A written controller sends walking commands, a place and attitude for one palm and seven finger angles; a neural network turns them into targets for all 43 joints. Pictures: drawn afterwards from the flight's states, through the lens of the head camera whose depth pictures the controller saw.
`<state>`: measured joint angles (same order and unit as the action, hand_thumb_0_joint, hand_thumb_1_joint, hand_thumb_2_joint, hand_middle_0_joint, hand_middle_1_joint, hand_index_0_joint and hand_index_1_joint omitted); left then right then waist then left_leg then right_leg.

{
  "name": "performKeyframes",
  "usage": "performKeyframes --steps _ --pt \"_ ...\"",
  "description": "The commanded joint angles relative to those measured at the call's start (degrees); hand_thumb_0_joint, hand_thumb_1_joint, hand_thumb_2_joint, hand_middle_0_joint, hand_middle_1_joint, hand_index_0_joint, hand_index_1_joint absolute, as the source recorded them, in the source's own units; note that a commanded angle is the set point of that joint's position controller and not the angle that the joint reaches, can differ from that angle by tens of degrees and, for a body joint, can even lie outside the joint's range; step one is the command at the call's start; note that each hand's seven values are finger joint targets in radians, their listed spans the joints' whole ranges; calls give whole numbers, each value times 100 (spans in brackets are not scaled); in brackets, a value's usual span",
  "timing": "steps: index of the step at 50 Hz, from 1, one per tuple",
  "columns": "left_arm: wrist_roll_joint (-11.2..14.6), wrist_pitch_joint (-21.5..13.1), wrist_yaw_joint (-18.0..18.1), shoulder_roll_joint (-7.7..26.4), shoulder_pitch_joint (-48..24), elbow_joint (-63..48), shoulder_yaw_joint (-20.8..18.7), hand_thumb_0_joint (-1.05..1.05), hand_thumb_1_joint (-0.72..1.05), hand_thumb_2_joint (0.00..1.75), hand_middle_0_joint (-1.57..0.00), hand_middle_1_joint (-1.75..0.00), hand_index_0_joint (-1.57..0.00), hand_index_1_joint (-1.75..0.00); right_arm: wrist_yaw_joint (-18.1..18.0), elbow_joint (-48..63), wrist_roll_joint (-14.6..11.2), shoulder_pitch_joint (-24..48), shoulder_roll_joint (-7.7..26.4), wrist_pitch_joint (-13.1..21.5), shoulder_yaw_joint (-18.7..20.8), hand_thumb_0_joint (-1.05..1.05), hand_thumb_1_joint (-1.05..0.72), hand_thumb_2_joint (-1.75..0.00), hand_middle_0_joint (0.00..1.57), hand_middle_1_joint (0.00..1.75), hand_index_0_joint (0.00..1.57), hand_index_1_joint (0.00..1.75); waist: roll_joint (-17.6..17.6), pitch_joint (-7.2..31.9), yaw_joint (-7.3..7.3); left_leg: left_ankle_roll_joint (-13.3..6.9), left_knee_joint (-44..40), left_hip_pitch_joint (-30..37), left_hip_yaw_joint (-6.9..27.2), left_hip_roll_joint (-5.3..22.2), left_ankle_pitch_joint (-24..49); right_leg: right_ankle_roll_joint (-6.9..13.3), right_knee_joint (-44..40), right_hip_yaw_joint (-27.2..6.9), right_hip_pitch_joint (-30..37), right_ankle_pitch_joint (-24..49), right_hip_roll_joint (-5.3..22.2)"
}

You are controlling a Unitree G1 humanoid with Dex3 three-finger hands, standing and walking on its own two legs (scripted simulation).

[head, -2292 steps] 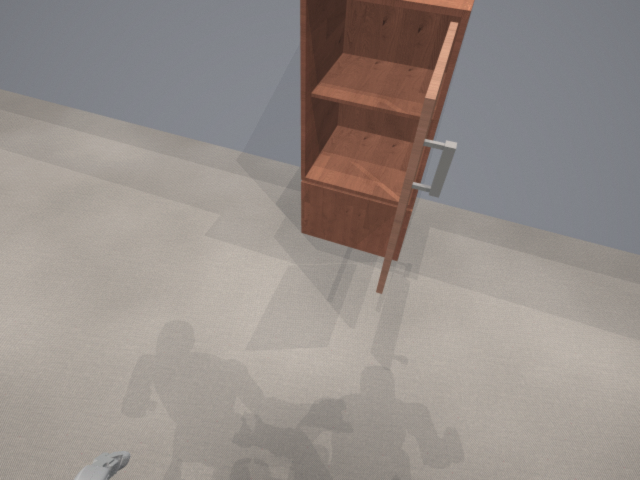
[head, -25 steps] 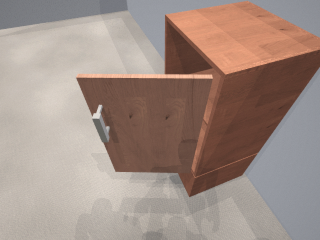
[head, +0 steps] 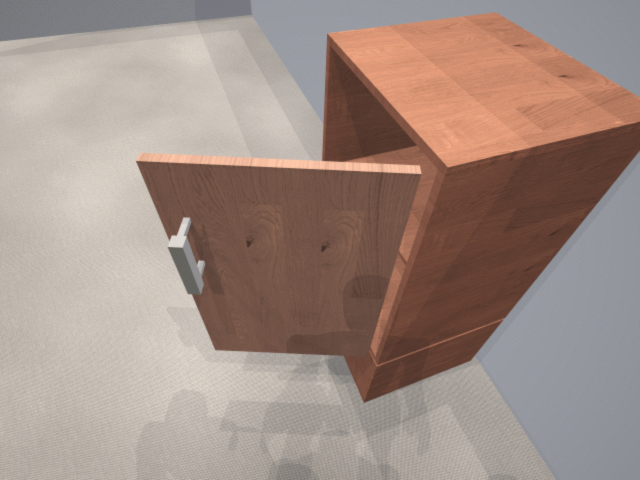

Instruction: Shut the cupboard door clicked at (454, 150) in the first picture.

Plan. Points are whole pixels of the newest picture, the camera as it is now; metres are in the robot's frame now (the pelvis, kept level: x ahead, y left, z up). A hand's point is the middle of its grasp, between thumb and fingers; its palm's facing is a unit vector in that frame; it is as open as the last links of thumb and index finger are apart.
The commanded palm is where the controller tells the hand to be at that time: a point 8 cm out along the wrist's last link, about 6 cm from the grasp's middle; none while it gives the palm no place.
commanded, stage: raise the hand and make a fist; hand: left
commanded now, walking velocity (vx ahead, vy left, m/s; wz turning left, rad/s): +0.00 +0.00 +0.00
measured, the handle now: (190, 256) +0.43 +0.24 -0.03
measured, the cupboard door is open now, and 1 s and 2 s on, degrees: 67 67 67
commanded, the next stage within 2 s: none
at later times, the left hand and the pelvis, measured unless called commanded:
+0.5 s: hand out of the picture +0.13 +0.15 -0.08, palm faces +0.03 -1.00 +0.04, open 6.2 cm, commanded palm +0.11 +0.22 -0.06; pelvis -0.05 -0.02 -0.08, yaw +1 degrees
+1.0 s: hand (162, 460) +0.15 +0.20 -0.04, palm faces +0.17 -0.98 -0.07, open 3.9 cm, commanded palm +0.12 +0.23 -0.05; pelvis -0.06 +0.00 -0.10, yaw +0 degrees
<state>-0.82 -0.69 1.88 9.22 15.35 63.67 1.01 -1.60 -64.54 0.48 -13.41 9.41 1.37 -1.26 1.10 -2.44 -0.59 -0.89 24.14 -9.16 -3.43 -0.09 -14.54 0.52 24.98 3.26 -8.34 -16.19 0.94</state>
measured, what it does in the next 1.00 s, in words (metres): lowers itself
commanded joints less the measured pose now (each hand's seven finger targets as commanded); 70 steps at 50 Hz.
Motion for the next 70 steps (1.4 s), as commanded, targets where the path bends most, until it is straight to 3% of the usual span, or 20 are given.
performKeyframes --steps 1,4,5,6,7,8,9,12,14,16,19,22,29,34,40,45,50,55,60,70 --pt "17 -91 22 594 397 -120 -113 0 90 90 -20 -30 -20 -30 -27 157 19 -299 538 68 91 0 -90 -90 20 30 20 30 -35 33 0 -95 -354 79 519 572 1405 125 -379 -503 -71 1429 594" --pt "15 -102 29 598 387 -128 -124 0 90 90 -20 -30 -20 -30 -36 129 16 -311 528 72 93 0 -90 -90 20 30 20 30 2 101 9 -87 -329 107 511 569 1527 139 -350 -497 20 1653 602" --pt "-59 -218 272 670 862 41 -144 0 90 90 -20 -30 -20 -30 5 496 -56 96 691 103 167 0 -90 -90 20 30 20 30 121 62 -126 67 961 -227 327 642 1980 -27 -321 -853 -100 4002 906" --pt "739 -1841 294 3883 -4144 -9408 -2377 0 90 90 -20 -30 -20 -30 -547 2061 -129 -643 1852 1204 389 0 -90 -90 20 30 20 30 -409 2404 824 -183 731 1746 311 400 2766 -42 820 -265 -209 3552 252" --pt "827 -1306 342 1082 -156 -7311 -249 0 90 90 -22 -32 -22 -32 -633 2071 -389 -165 1111 1598 26 0 -90 -90 20 30 20 30 -2424 2734 295 -103 605 1953 346 213 3525 37 1379 48 -571 1746 -131" --pt "1022 -1038 574 950 -222 -7323 -392 0 90 90 -24 -34 -24 -34 -528 1854 -246 0 1067 1754 85 0 -90 -90 20 30 20 30 -1911 2468 61 123 307 1511 446 378 3933 106 775 132 -693 629 -147" --pt "999 -377 466 -595 1179 -5827 373 0 90 90 -25 -36 -25 -36 -296 1725 -309 -23 879 1779 171 0 -90 -90 20 30 20 30 -1218 1439 284 60 196 731 492 378 3335 37 709 157 -990 537 -64" --pt "912 -1110 241 34 278 -6029 -224 0 90 90 -31 -42 -31 -42 -118 2512 -129 66 1198 1894 445 0 -90 -90 20 30 20 30 269 -123 461 36 950 -1069 648 65 1235 13 741 336 -1942 781 -29" --pt "1063 -1794 -245 -327 1699 -4832 -391 0 90 90 -35 -46 -35 -46 2 2868 -97 268 1088 1895 536 0 -90 -90 20 30 20 30 1637 -127 77 77 1508 -2042 568 -29 566 6 1229 336 -2454 359 -40" --pt "1385 -2707 -968 -232 2518 -4787 -839 0 90 90 -38 -50 -38 -50 132 3121 -9 395 1049 1870 649 0 -90 -90 20 30 20 30 2163 546 -291 170 2098 -2781 440 -143 242 -50 1833 71 -2473 585 35" --pt "1637 -3682 -2064 423 2654 -4783 -1550 0 90 90 -44 -56 -44 -56 299 3569 -57 572 1073 1736 748 0 -90 -90 20 30 20 30 1127 1473 -525 260 2881 -3449 265 -273 383 8 2735 -412 -2153 1556 238" --pt "1645 -3575 -2174 868 1833 -5948 -1743 0 90 90 -49 -62 -49 -62 285 4134 -93 857 1061 1574 719 0 -90 -90 20 30 20 30 -492 1996 -592 129 3313 -3683 23 -356 80 106 3005 -674 -2569 560 229" --pt "1667 -4349 -1506 821 -425 -9100 -947 0 90 90 -62 -76 -62 -76 -15 4137 -32 463 1067 1735 616 0 -90 -90 20 30 20 30 -801 2654 306 -114 4133 -3592 520 20 -651 157 3209 -745 -4214 -1174 -103" --pt "1693 -3518 -2044 731 126 -7826 -485 0 90 90 -71 -86 -71 -86 -253 4079 -190 345 1195 1710 498 0 -90 -90 20 30 20 30 -166 1868 516 -139 4274 -4390 581 43 -1333 74 2887 -780 -4323 -2090 -112" --pt "1807 -1220 -1764 1235 1313 -7648 -1580 0 90 90 -82 -98 -82 -98 -309 4744 -394 618 984 1167 468 0 -90 -90 20 30 20 30 231 2504 -363 -84 3592 -4200 421 -112 -979 -42 2448 -861 -2833 -2031 63" --pt "1743 -2102 -656 954 994 -8462 -1761 0 90 90 -92 -108 -92 -108 -242 4528 -221 410 752 1189 417 0 -90 -90 20 30 20 30 -8 2315 -303 -13 3394 -3853 557 29 -305 58 3023 -283 -3026 -578 -119" --pt "1371 -3161 -1003 502 665 -7939 -570 0 90 90 -101 -118 -101 -118 -112 4249 -103 231 1029 1447 408 0 -90 -90 20 30 20 30 -425 1604 271 -30 3481 -3882 675 45 -962 123 3199 -87 -4257 -1275 -165" --pt "1603 -2712 -1640 960 940 -7738 -877 0 90 90 -110 -128 -110 -128 -230 4438 -251 126 1224 1501 484 0 -90 -90 20 30 20 30 -238 2101 83 -72 3264 -3821 683 -8 -1267 113 2877 -265 -3787 -1649 -109" --pt "1768 -2518 -1114 1231 913 -8666 -1655 0 90 90 -119 -138 -119 -138 -259 4566 -202 194 1044 1310 445 0 -90 -90 20 30 20 30 -606 2677 -238 -6 2985 -3125 717 13 -325 158 3183 84 -3244 -500 -223" --pt "1433 -2167 -1522 741 691 -7562 -686 0 90 90 -130 -150 -130 -150 -151 4575 -196 -8 1249 1104 386 0 -90 -90 20 30 20 30 -252 1637 250 15 2946 -3316 833 81 -629 122 2968 174 -3706 -586 -251"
